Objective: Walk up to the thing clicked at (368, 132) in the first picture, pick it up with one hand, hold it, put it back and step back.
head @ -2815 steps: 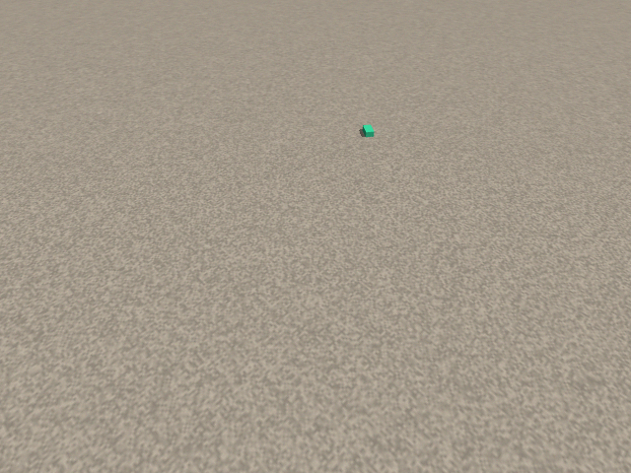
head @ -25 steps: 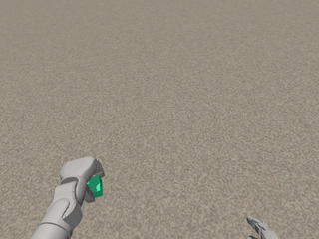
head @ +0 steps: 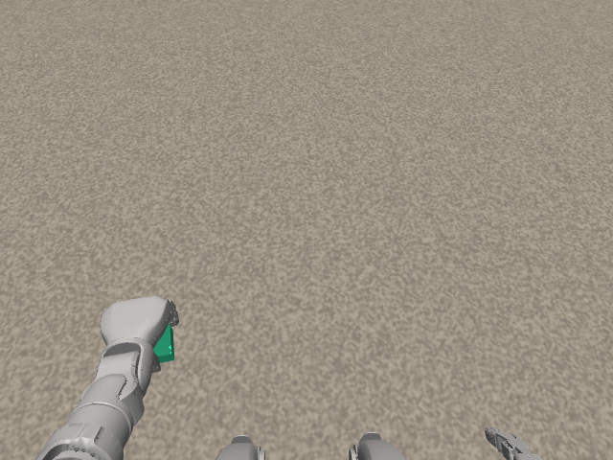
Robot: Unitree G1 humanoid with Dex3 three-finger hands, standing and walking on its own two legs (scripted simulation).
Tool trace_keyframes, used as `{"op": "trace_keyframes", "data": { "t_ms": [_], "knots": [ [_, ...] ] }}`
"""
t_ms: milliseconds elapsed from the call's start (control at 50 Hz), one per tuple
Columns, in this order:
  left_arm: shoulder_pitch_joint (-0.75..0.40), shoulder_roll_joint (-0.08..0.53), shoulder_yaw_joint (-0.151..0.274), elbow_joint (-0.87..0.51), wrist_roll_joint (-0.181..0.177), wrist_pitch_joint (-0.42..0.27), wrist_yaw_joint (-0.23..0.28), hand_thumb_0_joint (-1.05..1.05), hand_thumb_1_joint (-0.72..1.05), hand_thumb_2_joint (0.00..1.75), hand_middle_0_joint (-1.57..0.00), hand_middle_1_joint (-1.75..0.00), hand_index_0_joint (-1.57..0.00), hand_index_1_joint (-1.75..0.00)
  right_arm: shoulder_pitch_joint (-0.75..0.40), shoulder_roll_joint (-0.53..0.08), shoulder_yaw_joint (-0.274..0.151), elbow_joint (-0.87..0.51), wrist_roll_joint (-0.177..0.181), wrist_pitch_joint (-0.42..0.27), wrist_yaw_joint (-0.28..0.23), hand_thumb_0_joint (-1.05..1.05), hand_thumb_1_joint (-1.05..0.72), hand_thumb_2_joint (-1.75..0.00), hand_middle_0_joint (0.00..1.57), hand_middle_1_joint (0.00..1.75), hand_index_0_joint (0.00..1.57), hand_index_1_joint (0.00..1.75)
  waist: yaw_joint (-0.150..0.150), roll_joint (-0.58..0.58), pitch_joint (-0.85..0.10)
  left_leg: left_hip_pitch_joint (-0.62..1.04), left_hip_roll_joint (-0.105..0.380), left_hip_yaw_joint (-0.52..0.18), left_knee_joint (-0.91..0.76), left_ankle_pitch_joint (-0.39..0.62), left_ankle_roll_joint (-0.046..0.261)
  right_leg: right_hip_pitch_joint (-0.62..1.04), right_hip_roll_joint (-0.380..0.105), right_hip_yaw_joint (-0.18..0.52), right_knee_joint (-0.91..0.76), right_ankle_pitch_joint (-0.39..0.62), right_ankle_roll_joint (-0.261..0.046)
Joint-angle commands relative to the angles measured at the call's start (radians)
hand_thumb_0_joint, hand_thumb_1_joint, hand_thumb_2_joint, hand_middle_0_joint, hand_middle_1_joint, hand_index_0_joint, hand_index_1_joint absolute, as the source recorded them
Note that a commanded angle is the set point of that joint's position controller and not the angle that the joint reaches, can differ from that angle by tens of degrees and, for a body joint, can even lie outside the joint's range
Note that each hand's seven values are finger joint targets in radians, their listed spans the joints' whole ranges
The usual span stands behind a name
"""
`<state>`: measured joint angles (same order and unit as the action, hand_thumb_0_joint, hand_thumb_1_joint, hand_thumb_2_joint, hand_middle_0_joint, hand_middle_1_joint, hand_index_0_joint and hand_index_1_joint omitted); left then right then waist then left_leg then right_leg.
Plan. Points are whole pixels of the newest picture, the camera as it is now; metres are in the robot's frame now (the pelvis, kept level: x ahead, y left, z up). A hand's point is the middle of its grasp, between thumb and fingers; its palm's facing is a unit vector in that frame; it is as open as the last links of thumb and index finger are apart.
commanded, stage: crouch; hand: left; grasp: from above
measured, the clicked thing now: (146, 346) +0.32 +0.26 -0.15
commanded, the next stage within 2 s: lower in 1.40 s
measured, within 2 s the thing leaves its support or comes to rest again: neither
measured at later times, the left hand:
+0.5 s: hand (174, 371) +0.33 +0.27 -0.36, palm faces -0.45 -0.08 -0.89, open 7.7 cm
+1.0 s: hand (182, 377) +0.35 +0.28 -0.48, palm faces -0.44 -0.10 -0.89, open 7.8 cm
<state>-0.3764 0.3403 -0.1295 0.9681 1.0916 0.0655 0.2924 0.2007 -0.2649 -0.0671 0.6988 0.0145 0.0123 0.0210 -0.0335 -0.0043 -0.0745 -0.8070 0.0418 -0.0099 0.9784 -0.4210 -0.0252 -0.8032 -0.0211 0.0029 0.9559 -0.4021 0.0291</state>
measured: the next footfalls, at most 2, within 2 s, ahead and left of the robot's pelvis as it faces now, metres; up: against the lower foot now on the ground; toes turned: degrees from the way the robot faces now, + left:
none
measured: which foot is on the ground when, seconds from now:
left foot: down 0.00-1.00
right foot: down 0.00-1.00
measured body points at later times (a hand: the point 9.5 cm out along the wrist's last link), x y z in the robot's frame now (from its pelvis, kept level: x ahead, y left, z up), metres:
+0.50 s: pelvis -0.05 +0.01 -0.20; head +0.14 +0.03 +0.21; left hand +0.35 +0.27 -0.31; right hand +0.02 -0.26 -0.34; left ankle +0.03 +0.13 -0.68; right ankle +0.03 -0.14 -0.68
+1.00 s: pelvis -0.05 +0.01 -0.30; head +0.17 +0.05 +0.09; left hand +0.37 +0.28 -0.43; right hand +0.03 -0.28 -0.42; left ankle +0.03 +0.13 -0.68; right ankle +0.03 -0.14 -0.68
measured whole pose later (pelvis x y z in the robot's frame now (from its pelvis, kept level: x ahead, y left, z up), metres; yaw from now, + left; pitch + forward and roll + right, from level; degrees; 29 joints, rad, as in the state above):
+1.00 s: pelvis -0.05 +0.01 -0.30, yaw -3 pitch +36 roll -6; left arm -0.71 0.55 0.11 1.27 1.15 -0.09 0.44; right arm 0.12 -0.27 -0.05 0.78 -0.11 -0.11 0.11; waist -0.14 0.00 -0.14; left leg -2.09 0.01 -0.10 2.16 -0.70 -0.02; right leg -2.05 -0.01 -0.01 2.09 -0.67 0.05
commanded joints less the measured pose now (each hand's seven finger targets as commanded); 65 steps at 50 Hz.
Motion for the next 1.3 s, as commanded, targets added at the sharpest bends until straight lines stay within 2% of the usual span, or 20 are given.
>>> {"op": "trace_keyframes", "data": {
  "t_ms": [0, 120, 140, 160, 200, 240, 300, 400, 440, 560, 620, 820, 900, 940, 1000, 1040, 1060, 1100, 1120, 1280],
  "knots": [
    [-0.338, 0.188, 0.081, -0.055, 0.024, -0.016, 0.117, 0.0, 0.74, 0.23, -1.12, -0.24, -1.14, -0.22, 0.06, -0.134, -0.056, -0.061, -0.016, -0.043, -0.019, 0.0, -0.88, -0.89, 0.2, 0.3, 0.2, 0.3, -0.033, 0.056, -0.429, -0.031, -0.053, 0.044, 0.099, 0.165, 0.021, -0.043, 0.033, -0.015, 0.073, 0.155, -0.046],
    [-0.417, 0.255, 0.13, 0.004, 0.015, -0.014, 0.18, 0.0, 0.7, 0.22, -1.09, -0.21, -1.11, -0.19, 0.075, -0.147, -0.064, -0.03, -0.037, -0.067, -0.037, 0.0, -0.87, -0.89, 0.2, 0.3, 0.2, 0.3, -0.038, 0.112, -0.57, -0.231, -0.046, 0.024, 0.271, 0.059, 0.023, -0.28, 0.036, -0.032, 0.268, 0.052, -0.058],
    [-0.421, 0.246, 0.13, 0.034, 0.009, -0.01, 0.185, 0.0, 0.71, 0.23, -1.11, -0.2, -1.12, -0.19, 0.073, -0.15, -0.063, -0.025, -0.043, -0.072, -0.038, 0.0, -0.87, -0.89, 0.2, 0.3, 0.2, 0.3, -0.052, 0.099, -0.576, -0.276, -0.046, 0.018, 0.295, 0.039, 0.026, -0.301, 0.037, -0.037, 0.296, 0.038, -0.055],
    [-0.426, 0.271, 0.152, 0.027, -0.004, -0.01, 0.19, 0.0, 0.7, 0.25, -1.1, -0.21, -1.12, -0.19, 0.076, -0.156, -0.068, -0.02, -0.044, -0.075, -0.04, 0.0, -0.87, -0.89, 0.2, 0.3, 0.2, 0.3, -0.038, 0.089, -0.601, -0.288, -0.042, 0.009, 0.312, 0.023, 0.024, -0.33, 0.037, -0.041, 0.322, 0.023, -0.058],
    [-0.457, 0.273, 0.151, 0.048, -0.013, -0.006, 0.19, 0.0, 0.73, 0.28, -1.12, -0.24, -1.13, -0.23, 0.076, -0.152, -0.065, -0.007, -0.05, -0.08, -0.043, 0.0, -0.87, -0.89, 0.2, 0.3, 0.2, 0.3, -0.057, 0.099, -0.621, -0.34, -0.039, 0.011, 0.363, 0.013, 0.026, -0.385, 0.035, -0.042, 0.371, 0.018, -0.058],
    [-0.462, 0.31, 0.176, 0.051, -0.009, -0.011, 0.187, 0.0, 0.72, 0.29, -1.11, -0.25, -1.12, -0.23, 0.077, -0.164, -0.07, -0.001, -0.058, -0.086, -0.041, 0.0, -0.87, -0.89, 0.2, 0.3, 0.2, 0.3, -0.05, 0.104, -0.666, -0.37, -0.036, -0.006, 0.401, 0.001, 0.025, -0.438, 0.037, -0.052, 0.431, -0.001, -0.061],
    [-0.446, 0.295, 0.166, 0.138, -0.01, -0.026, 0.17, 0.0, 0.76, 0.3, -1.14, -0.25, -1.15, -0.24, 0.075, -0.167, -0.063, 0.007, -0.067, -0.094, -0.032, 0.0, -0.87, -0.89, 0.2, 0.3, 0.2, 0.3, -0.08, 0.084, -0.623, -0.465, -0.037, -0.023, 0.467, -0.056, 0.029, -0.551, 0.035, -0.067, 0.5, -0.058, -0.063],
    [-0.511, 0.36, 0.194, 0.115, 0.006, -0.076, 0.164, 0.0, 0.77, 0.28, -1.13, -0.26, -1.16, -0.23, 0.081, -0.174, -0.06, 0.009, -0.072, -0.114, -0.018, 0.0, -0.87, -0.89, 0.2, 0.3, 0.2, 0.3, -0.078, 0.111, -0.688, -0.568, -0.048, -0.016, 0.582, -0.125, 0.036, -0.665, 0.032, -0.069, 0.593, -0.128, -0.064],
    [-0.515, 0.344, 0.185, 0.125, 0.01, -0.095, 0.165, 0.0, 0.79, 0.3, -1.14, -0.27, -1.17, -0.25, 0.087, -0.178, -0.052, 0.019, -0.078, -0.127, -0.009, 0.0, -0.87, -0.89, 0.2, 0.3, 0.2, 0.3, -0.098, 0.117, -0.661, -0.593, -0.048, -0.034, 0.609, -0.156, 0.033, -0.739, 0.026, -0.079, 0.63, -0.153, -0.062],
    [-0.599, 0.393, 0.212, 0.1, 0.038, -0.124, 0.204, 0.0, 0.76, 0.36, -1.14, -0.28, -1.15, -0.27, 0.089, -0.186, -0.044, 0.037, -0.092, -0.143, 0.008, 0.0, -0.87, -0.89, 0.2, 0.3, 0.2, 0.3, -0.109, 0.173, -0.728, -0.616, -0.05, -0.025, 0.706, -0.16, 0.033, -0.821, 0.025, -0.088, 0.718, -0.149, -0.064],
    [-0.609, 0.435, 0.245, 0.094, 0.042, -0.123, 0.224, 0.0, 0.73, 0.37, -1.12, -0.27, -1.13, -0.26, 0.092, -0.183, -0.037, 0.041, -0.102, -0.149, 0.018, 0.0, -0.88, -0.89, 0.2, 0.3, 0.2, 0.3, -0.095, 0.214, -0.774, -0.615, -0.05, -0.013, 0.758, -0.103, 0.03, -0.834, 0.024, -0.086, 0.769, -0.102, -0.067],
    [-0.543, 0.422, 0.252, 0.133, 0.05, -0.139, 0.187, 0.0, 0.74, 0.42, -1.15, -0.26, -1.14, -0.27, 0.112, -0.195, -0.042, 0.053, -0.123, -0.141, 0.058, 0.0, -0.88, -0.89, 0.2, 0.3, 0.2, 0.3, -0.103, 0.201, -0.747, -0.708, -0.048, -0.005, 0.902, 0.017, 0.034, -0.878, 0.026, -0.098, 0.883, 0.016, -0.058],
    [-0.539, 0.416, 0.252, 0.189, 0.05, -0.143, 0.177, 0.0, 0.73, 0.4, -1.13, -0.28, -1.13, -0.27, 0.092, -0.203, -0.048, 0.045, -0.122, -0.134, 0.074, 0.0, -0.88, -0.89, 0.2, 0.3, 0.2, 0.3, -0.102, 0.17, -0.695, -0.789, -0.048, -0.009, 0.924, -0.049, 0.039, -0.931, 0.034, -0.105, 0.912, -0.047, -0.06],
    [-0.544, 0.452, 0.28, 0.182, 0.059, -0.151, 0.18, 0.0, 0.75, 0.39, -1.14, -0.28, -1.15, -0.28, 0.103, -0.218, -0.051, 0.049, -0.126, -0.133, 0.08, 0.0, -0.88, -0.89, 0.2, 0.3, 0.2, 0.3, -0.091, 0.209, -0.707, -0.765, -0.047, -0.015, 0.935, -0.034, 0.033, -0.96, 0.028, -0.108, 0.942, -0.037, -0.062],
    [-0.586, 0.439, 0.264, 0.189, 0.068, -0.171, 0.182, 0.0, 0.74, 0.38, -1.13, -0.27, -1.14, -0.27, 0.098, -0.228, -0.05, 0.05, -0.127, -0.133, 0.089, 0.0, -0.88, -0.9, 0.2, 0.3, 0.2, 0.3, -0.117, 0.205, -0.68, -0.8, -0.048, -0.021, 0.959, -0.067, 0.033, -1.002, 0.031, -0.117, 0.97, -0.062, -0.061],
    [-0.608, 0.503, 0.308, 0.169, 0.076, -0.189, 0.192, 0.0, 0.73, 0.36, -1.12, -0.28, -1.13, -0.28, 0.105, -0.22, -0.043, 0.056, -0.131, -0.13, 0.095, 0.0, -0.88, -0.9, 0.2, 0.3, 0.2, 0.3, -0.106, 0.197, -0.691, -0.83, -0.051, -0.013, 0.978, -0.089, 0.038, -0.992, 0.033, -0.115, 0.979, -0.079, -0.061],
    [-0.608, 0.474, 0.293, 0.183, 0.072, -0.193, 0.194, 0.0, 0.73, 0.36, -1.12, -0.27, -1.12, -0.26, 0.098, -0.223, -0.045, 0.049, -0.133, -0.132, 0.097, 0.0, -0.88, -0.89, 0.2, 0.3, 0.2, 0.3, -0.113, 0.197, -0.679, -0.842, -0.051, -0.009, 0.993, -0.093, 0.039, -0.999, 0.03, -0.113, 0.986, -0.082, -0.059],
    [-0.638, 0.533, 0.329, 0.17, 0.085, -0.209, 0.212, 0.0, 0.72, 0.36, -1.11, -0.28, -1.12, -0.28, 0.107, -0.232, -0.044, 0.06, -0.139, -0.132, 0.098, 0.0, -0.88, -0.9, 0.2, 0.3, 0.2, 0.3, -0.116, 0.193, -0.698, -0.871, -0.053, -0.002, 1.013, -0.113, 0.043, -0.997, 0.034, -0.113, 0.994, -0.098, -0.058],
    [-0.611, 0.486, 0.296, 0.22, 0.084, -0.207, 0.213, 0.0, 0.71, 0.32, -1.1, -0.26, -1.11, -0.25, 0.094, -0.223, -0.043, 0.051, -0.139, -0.136, 0.102, 0.0, -0.88, -0.9, 0.2, 0.3, 0.2, 0.3, -0.116, 0.182, -0.674, -0.871, -0.053, 0.0, 1.018, -0.141, 0.042, -1.019, 0.035, -0.113, 0.995, -0.126, -0.06],
    [-0.666, 0.529, 0.306, 0.288, 0.094, -0.205, 0.251, 0.0, 0.64, 0.29, -1.06, -0.23, -1.07, -0.22, 0.074, -0.226, -0.026, 0.07, -0.15, -0.144, 0.103, 0.0, -0.88, -0.89, 0.2, 0.3, 0.2, 0.3, -0.114, 0.213, -0.658, -0.952, -0.06, 0.011, 1.054, -0.22, 0.046, -1.078, 0.045, -0.121, 1.033, -0.206, -0.065]
  ]
}}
